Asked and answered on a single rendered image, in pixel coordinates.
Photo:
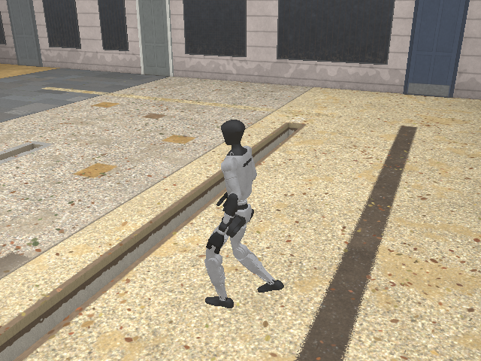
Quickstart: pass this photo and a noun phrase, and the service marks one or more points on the robot head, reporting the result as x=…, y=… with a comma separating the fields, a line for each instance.
x=233, y=131

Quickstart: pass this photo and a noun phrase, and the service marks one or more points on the left robot upper arm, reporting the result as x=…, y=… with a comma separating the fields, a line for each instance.
x=229, y=168

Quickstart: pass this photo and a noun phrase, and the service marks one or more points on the left robot forearm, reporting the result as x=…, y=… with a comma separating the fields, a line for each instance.
x=231, y=208

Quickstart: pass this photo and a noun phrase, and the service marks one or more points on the right robot upper arm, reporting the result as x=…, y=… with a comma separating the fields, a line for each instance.
x=253, y=164

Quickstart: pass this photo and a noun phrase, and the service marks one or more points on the right robot hand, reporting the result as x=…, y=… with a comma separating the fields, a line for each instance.
x=221, y=201

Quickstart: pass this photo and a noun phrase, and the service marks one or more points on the robot right shin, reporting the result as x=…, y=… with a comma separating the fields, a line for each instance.
x=252, y=263

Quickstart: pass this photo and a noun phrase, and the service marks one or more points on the left robot hand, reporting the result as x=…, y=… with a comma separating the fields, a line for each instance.
x=216, y=240

